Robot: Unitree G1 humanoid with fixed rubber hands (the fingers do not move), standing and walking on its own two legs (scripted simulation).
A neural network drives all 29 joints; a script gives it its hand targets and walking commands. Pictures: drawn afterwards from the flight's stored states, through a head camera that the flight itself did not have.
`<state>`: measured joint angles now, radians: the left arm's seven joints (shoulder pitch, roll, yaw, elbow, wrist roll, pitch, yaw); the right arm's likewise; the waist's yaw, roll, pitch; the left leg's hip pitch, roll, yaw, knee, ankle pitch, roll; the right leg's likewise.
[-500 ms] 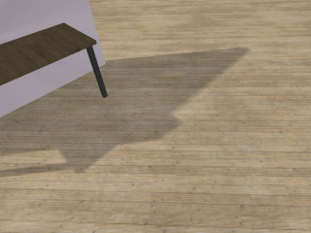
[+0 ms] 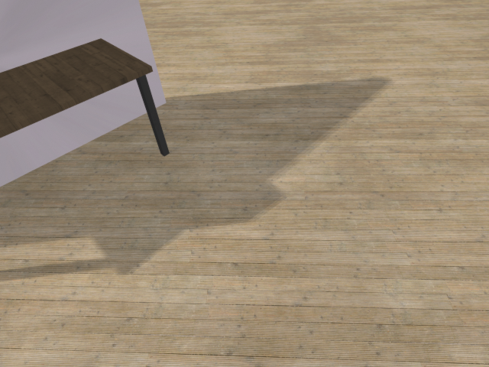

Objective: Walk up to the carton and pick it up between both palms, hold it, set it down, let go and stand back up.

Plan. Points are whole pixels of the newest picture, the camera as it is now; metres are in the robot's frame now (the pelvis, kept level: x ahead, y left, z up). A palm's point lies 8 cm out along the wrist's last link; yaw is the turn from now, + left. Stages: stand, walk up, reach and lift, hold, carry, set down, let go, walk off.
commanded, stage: stand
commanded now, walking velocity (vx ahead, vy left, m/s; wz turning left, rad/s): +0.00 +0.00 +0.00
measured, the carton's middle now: out of the picture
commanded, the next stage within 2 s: walk up in 0.72 s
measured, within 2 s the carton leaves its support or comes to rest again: neither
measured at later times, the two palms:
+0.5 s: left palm out of the picture -0.02 +0.21 -0.14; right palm out of the picture -0.03 -0.20 -0.15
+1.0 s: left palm out of the picture -0.03 +0.23 -0.14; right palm out of the picture -0.03 -0.22 -0.14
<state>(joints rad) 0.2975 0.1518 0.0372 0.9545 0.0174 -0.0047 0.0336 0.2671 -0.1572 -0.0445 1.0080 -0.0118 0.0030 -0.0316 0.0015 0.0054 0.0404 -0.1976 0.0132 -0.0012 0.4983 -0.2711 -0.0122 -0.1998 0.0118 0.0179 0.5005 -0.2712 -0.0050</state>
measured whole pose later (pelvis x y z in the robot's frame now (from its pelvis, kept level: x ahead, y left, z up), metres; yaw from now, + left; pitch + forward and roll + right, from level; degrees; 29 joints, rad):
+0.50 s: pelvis -0.01 +0.00 +0.00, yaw +0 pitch -3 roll +0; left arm 0.29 0.11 0.01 1.11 0.01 0.00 0.04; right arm 0.30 -0.12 -0.02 1.14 -0.01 0.00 -0.04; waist 0.00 0.01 0.06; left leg -0.18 0.01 0.00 0.46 -0.24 -0.01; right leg -0.17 0.01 0.02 0.46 -0.24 0.00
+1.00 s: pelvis -0.02 +0.01 +0.00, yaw +6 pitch -2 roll -1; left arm 0.29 0.14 0.05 1.06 0.05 -0.03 0.07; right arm 0.35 -0.15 -0.06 1.08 -0.05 0.03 0.01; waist -0.01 0.02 0.04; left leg -0.40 0.01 -0.02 0.85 -0.47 -0.03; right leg -0.20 -0.03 -0.08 0.48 -0.25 -0.01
